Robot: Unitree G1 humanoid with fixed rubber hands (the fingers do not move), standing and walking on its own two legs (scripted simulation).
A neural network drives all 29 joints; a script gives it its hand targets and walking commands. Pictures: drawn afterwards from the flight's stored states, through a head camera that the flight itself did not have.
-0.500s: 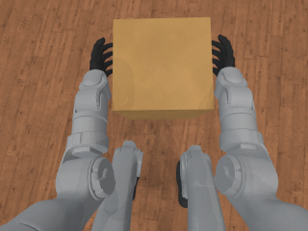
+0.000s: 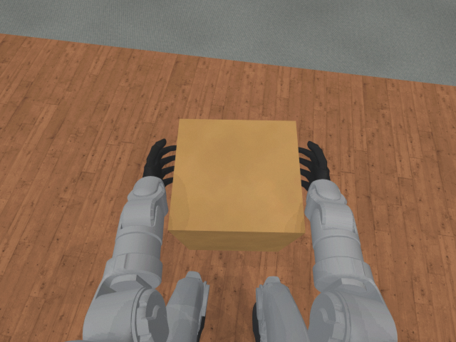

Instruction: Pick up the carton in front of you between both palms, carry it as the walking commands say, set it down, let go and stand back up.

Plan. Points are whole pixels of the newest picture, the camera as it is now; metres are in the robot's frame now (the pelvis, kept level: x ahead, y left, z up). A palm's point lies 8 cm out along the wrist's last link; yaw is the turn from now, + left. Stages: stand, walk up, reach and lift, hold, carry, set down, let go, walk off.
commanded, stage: reach and lift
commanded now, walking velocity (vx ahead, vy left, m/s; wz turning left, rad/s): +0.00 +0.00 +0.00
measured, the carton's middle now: (235, 194) +0.39 +0.01 -0.10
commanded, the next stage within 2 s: hold in 1.60 s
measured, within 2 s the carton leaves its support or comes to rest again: neither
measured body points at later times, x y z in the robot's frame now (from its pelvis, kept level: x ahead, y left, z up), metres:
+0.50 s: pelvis +0.04 +0.00 +0.11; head +0.04 +0.00 +0.56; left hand +0.36 +0.16 +0.11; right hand +0.36 -0.15 +0.12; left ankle +0.06 +0.13 -0.61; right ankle +0.06 -0.12 -0.61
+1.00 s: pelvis +0.03 +0.01 +0.12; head +0.02 +0.00 +0.57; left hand +0.35 +0.15 +0.15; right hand +0.35 -0.15 +0.15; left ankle +0.06 +0.13 -0.61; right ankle +0.06 -0.12 -0.61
